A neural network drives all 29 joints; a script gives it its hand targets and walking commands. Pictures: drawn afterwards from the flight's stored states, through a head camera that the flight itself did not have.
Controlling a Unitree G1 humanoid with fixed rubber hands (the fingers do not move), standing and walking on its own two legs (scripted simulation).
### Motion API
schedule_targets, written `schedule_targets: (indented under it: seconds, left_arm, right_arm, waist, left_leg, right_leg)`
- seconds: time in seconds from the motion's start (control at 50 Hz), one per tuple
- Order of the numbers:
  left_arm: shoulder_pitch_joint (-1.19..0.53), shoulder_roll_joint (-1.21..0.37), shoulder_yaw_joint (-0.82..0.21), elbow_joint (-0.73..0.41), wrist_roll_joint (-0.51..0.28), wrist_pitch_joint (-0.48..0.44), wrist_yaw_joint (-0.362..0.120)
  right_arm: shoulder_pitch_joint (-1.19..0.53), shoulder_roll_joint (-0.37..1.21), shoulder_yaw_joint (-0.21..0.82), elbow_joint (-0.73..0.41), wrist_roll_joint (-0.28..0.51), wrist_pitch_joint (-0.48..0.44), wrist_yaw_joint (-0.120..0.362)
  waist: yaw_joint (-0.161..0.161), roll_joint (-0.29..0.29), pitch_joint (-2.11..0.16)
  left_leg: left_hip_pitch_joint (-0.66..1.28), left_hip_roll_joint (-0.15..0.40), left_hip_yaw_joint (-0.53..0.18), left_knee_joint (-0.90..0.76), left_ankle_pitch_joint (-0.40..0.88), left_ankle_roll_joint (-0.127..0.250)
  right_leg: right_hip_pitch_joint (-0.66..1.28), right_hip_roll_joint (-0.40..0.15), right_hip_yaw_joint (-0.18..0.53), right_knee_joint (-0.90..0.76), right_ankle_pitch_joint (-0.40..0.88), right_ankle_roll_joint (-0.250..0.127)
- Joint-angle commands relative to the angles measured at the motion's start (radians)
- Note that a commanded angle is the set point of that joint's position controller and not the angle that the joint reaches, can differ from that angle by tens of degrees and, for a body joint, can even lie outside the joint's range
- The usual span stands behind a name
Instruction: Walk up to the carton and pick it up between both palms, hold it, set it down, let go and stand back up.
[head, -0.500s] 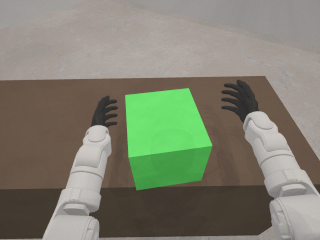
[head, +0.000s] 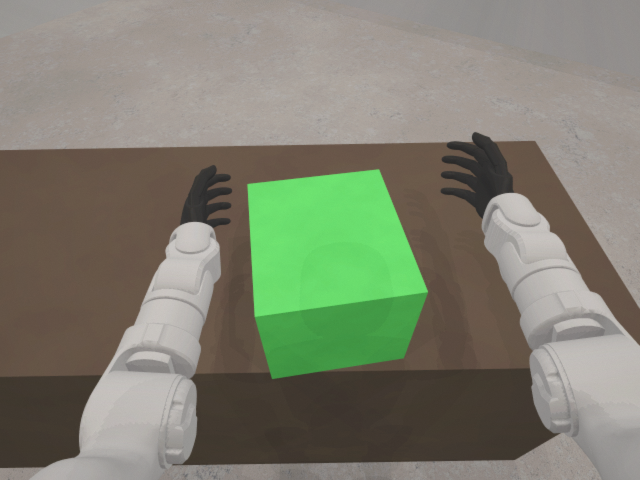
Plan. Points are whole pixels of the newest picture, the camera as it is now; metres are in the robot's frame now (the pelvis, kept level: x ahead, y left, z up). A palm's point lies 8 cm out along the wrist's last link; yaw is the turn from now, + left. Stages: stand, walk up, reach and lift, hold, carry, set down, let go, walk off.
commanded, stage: reach and lift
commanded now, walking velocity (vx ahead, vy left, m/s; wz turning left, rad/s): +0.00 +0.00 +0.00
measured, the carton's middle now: (326, 272) +0.42 +0.01 -0.02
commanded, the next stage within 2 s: none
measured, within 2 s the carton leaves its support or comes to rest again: neither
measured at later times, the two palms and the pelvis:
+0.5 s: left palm (220, 287) +0.38 +0.17 +0.00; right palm (478, 238) +0.42 -0.20 +0.06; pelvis -0.01 -0.02 -0.01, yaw +0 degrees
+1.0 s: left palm (223, 286) +0.38 +0.16 +0.01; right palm (446, 246) +0.41 -0.16 +0.05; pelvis -0.02 -0.03 -0.02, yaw +1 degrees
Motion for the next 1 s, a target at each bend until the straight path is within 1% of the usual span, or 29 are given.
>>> schedule_targets:
  seconds: [0.0,0.02,0.04,0.06,0.08,0.1,0.12,0.14,0.16,0.18,0.2,0.22,0.28,0.32,0.34,0.38,0.4,0.44,0.46,0.48,0.5,0.54,0.56,0.58,0.64,0.66,0.72,0.84,0.98]
  left_arm:
    - [-0.434,0.094,0.077,-0.031,-0.070,-0.150,-0.047]
    - [-0.438,0.094,0.076,-0.036,-0.069,-0.176,-0.052]
    - [-0.435,0.073,0.064,0.040,-0.072,-0.206,-0.058]
    - [-0.421,0.080,0.078,0.008,-0.068,-0.235,-0.059]
    - [-0.421,0.086,0.075,-0.002,-0.078,-0.255,-0.061]
    - [-0.374,0.069,0.067,0.087,-0.076,-0.282,-0.069]
    - [-0.410,0.080,0.076,0.062,-0.077,-0.311,-0.068]
    - [-0.395,0.075,0.075,0.091,-0.073,-0.337,-0.069]
    - [-0.420,0.081,0.068,0.046,-0.082,-0.363,-0.068]
    - [-0.407,0.079,0.074,0.132,-0.076,-0.377,-0.069]
    - [-0.413,0.082,0.070,0.166,-0.082,-0.397,-0.070]
    - [-0.421,0.083,0.072,0.180,-0.084,-0.412,-0.072]
    - [-0.424,0.077,0.050,0.305,-0.109,-0.468,-0.079]
    - [-0.436,0.107,0.056,0.314,-0.122,-0.506,-0.079]
    - [-0.460,0.123,0.057,0.291,-0.135,-0.534,-0.080]
    - [-0.471,0.121,0.050,0.341,-0.152,-0.573,-0.087]
    - [-0.492,0.136,0.055,0.305,-0.158,-0.591,-0.086]
    - [-0.519,0.137,0.050,0.318,-0.178,-0.620,-0.090]
    - [-0.520,0.132,0.039,0.344,-0.182,-0.627,-0.091]
    - [-0.526,0.138,0.045,0.303,-0.181,-0.636,-0.089]
    - [-0.518,0.134,0.047,0.327,-0.184,-0.640,-0.091]
    - [-0.528,0.141,0.057,0.332,-0.192,-0.646,-0.092]
    - [-0.525,0.127,0.051,0.322,-0.197,-0.652,-0.089]
    - [-0.511,0.135,0.067,0.367,-0.185,-0.649,-0.094]
    - [-0.537,0.115,0.063,0.353,-0.188,-0.650,-0.096]
    - [-0.538,0.123,0.077,0.348,-0.184,-0.655,-0.096]
    - [-0.532,0.099,0.082,0.363,-0.185,-0.662,-0.098]
    - [-0.532,0.051,0.093,0.313,-0.156,-0.667,-0.086]
    - [-0.554,-0.010,0.118,0.282,-0.101,-0.649,-0.065]
  right_arm:
    - [-0.416,-0.109,0.119,0.048,0.079,-0.120,0.012]
    - [-0.423,-0.102,0.123,0.026,0.075,-0.138,0.014]
    - [-0.419,-0.094,0.126,0.080,0.067,-0.154,0.017]
    - [-0.408,-0.091,0.140,0.045,0.071,-0.177,0.020]
    - [-0.423,-0.090,0.149,0.003,0.072,-0.196,0.022]
    - [-0.384,-0.076,0.161,0.065,0.070,-0.210,0.023]
    - [-0.417,-0.077,0.160,0.032,0.068,-0.232,0.024]
    - [-0.391,-0.067,0.164,0.066,0.063,-0.245,0.029]
    - [-0.407,-0.073,0.163,0.034,0.062,-0.267,0.028]
    - [-0.407,-0.068,0.168,0.088,0.065,-0.270,0.029]
    - [-0.412,-0.082,0.160,0.091,0.057,-0.282,0.027]
    - [-0.422,-0.081,0.156,0.092,0.045,-0.288,0.028]
    - [-0.414,-0.046,0.160,0.148,0.034,-0.312,0.020]
    - [-0.423,-0.041,0.168,0.106,0.031,-0.328,0.012]
    - [-0.434,-0.034,0.168,0.082,0.030,-0.341,0.010]
    - [-0.435,-0.012,0.157,0.117,0.011,-0.346,0.003]
    - [-0.438,0.004,0.147,0.084,0.009,-0.355,-0.003]
    - [-0.437,0.012,0.131,0.100,-0.004,-0.358,-0.005]
    - [-0.434,0.013,0.119,0.118,-0.015,-0.357,-0.008]
    - [-0.434,0.019,0.124,0.100,-0.010,-0.364,-0.009]
    - [-0.437,0.026,0.123,0.102,-0.010,-0.367,-0.014]
    - [-0.465,0.039,0.135,0.061,-0.011,-0.366,-0.022]
    - [-0.445,0.043,0.114,0.065,-0.022,-0.370,-0.025]
    - [-0.446,0.049,0.121,0.089,-0.026,-0.369,-0.029]
    - [-0.450,0.076,0.102,0.094,-0.038,-0.360,-0.034]
    - [-0.448,0.089,0.110,0.082,-0.040,-0.360,-0.040]
    - [-0.455,0.114,0.088,0.071,-0.065,-0.358,-0.049]
    - [-0.455,0.161,0.043,0.055,-0.105,-0.361,-0.065]
    - [-0.441,0.180,-0.049,0.100,-0.190,-0.351,-0.085]
  waist:
    - [0.179,0.049,-0.568]
    - [0.170,0.029,-0.590]
    - [0.166,0.030,-0.554]
    - [0.184,0.023,-0.592]
    - [0.180,0.006,-0.645]
    - [0.176,0.000,-0.585]
    - [0.184,0.006,-0.631]
    - [0.180,0.014,-0.630]
    - [0.187,0.029,-0.688]
    - [0.192,0.019,-0.652]
    - [0.175,-0.001,-0.640]
    - [0.183,-0.010,-0.657]
    - [0.167,-0.025,-0.641]
    - [0.155,-0.046,-0.699]
    - [0.164,-0.042,-0.741]
    - [0.140,-0.066,-0.744]
    - [0.133,-0.065,-0.795]
    - [0.117,-0.083,-0.828]
    - [0.099,-0.078,-0.828]
    - [0.116,-0.066,-0.884]
    - [0.114,-0.072,-0.884]
    - [0.118,-0.108,-0.896]
    - [0.098,-0.104,-0.902]
    - [0.115,-0.110,-0.869]
    - [0.108,-0.097,-0.851]
    - [0.104,-0.125,-0.839]
    - [0.103,-0.140,-0.818]
    - [0.095,-0.092,-0.816]
    - [0.090,-0.038,-0.791]
  left_leg:
    - [0.142,0.029,0.017,0.065,0.672,-0.064]
    - [0.131,0.026,0.019,0.066,0.653,-0.061]
    - [0.091,0.026,0.018,0.065,0.620,-0.059]
    - [0.082,0.024,0.027,0.068,0.641,-0.057]
    - [0.079,0.020,0.031,0.078,0.659,-0.057]
    - [0.045,0.019,0.026,0.079,0.626,-0.056]
    - [0.036,0.017,0.034,0.086,0.632,-0.060]
    - [0.031,0.016,0.032,0.092,0.629,-0.059]
    - [0.038,0.014,0.035,0.105,0.647,-0.062]
    - [-0.003,0.016,0.036,0.100,0.610,-0.059]
    - [-0.018,0.018,0.035,0.098,0.577,-0.056]
    - [-0.034,0.018,0.036,0.099,0.550,-0.052]
    - [-0.122,0.013,0.039,0.112,0.446,-0.041]
    - [-0.165,0.005,0.050,0.114,0.408,-0.037]
    - [-0.195,0.001,0.055,0.127,0.405,-0.035]
    - [-0.277,-0.005,0.053,0.130,0.345,-0.024]
    - [-0.283,-0.008,0.059,0.131,0.330,-0.023]
    - [-0.304,-0.011,0.061,0.139,0.295,-0.021]
    - [-0.310,-0.012,0.057,0.144,0.287,-0.021]
    - [-0.297,-0.010,0.060,0.151,0.328,-0.025]
    - [-0.322,-0.013,0.062,0.162,0.320,-0.025]
    - [-0.368,-0.016,0.063,0.166,0.289,-0.018]
    - [-0.372,-0.018,0.059,0.165,0.289,-0.019]
    - [-0.411,-0.019,0.062,0.165,0.273,-0.016]
    - [-0.427,-0.022,0.060,0.158,0.234,-0.011]
    - [-0.445,-0.028,0.064,0.160,0.218,-0.006]
    - [-0.478,-0.028,0.064,0.160,0.205,-0.001]
    - [-0.444,-0.030,0.062,0.165,0.235,-0.014]
    - [-0.346,-0.017,0.050,0.169,0.289,-0.041]
  right_leg:
    - [-0.018,0.057,-0.019,-0.008,0.439,-0.027]
    - [0.001,0.054,-0.015,-0.008,0.466,-0.027]
    - [-0.021,0.051,-0.013,-0.001,0.434,-0.028]
    - [-0.004,0.048,-0.011,0.013,0.473,-0.024]
    - [0.011,0.050,-0.008,0.021,0.504,-0.021]
    - [-0.007,0.046,-0.005,0.028,0.497,-0.018]
    - [-0.004,0.046,-0.007,0.039,0.500,-0.018]
    - [-0.016,0.044,-0.008,0.047,0.516,-0.019]
    - [-0.015,0.043,-0.005,0.060,0.532,-0.019]
    - [-0.034,0.042,0.000,0.063,0.505,-0.017]
    - [-0.055,0.043,-0.007,0.064,0.467,-0.013]
    - [-0.065,0.041,-0.005,0.071,0.445,-0.015]
    - [-0.110,0.027,-0.003,0.092,0.383,-0.013]
    - [-0.084,0.020,0.005,0.114,0.417,-0.003]
    - [-0.061,0.016,0.011,0.134,0.442,-0.001]
    - [-0.040,0.004,0.012,0.163,0.445,0.006]
    - [-0.030,0.002,0.015,0.171,0.459,0.010]
    - [-0.049,0.002,0.017,0.190,0.441,0.014]
    - [-0.065,-0.002,0.018,0.193,0.428,0.012]
    - [-0.041,0.001,0.017,0.201,0.458,0.012]
    - [-0.042,0.000,0.020,0.209,0.455,0.013]
    - [-0.017,-0.001,0.030,0.222,0.451,0.019]
    - [-0.010,-0.001,0.029,0.225,0.461,0.020]
    - [-0.005,-0.005,0.030,0.232,0.459,0.027]
    - [-0.023,-0.008,0.032,0.226,0.389,0.025]
    - [-0.005,-0.008,0.041,0.224,0.383,0.031]
    - [-0.002,-0.012,0.041,0.232,0.357,0.035]
    - [-0.013,-0.013,0.035,0.227,0.367,0.031]
    - [-0.101,-0.010,0.009,0.194,0.267,0.017]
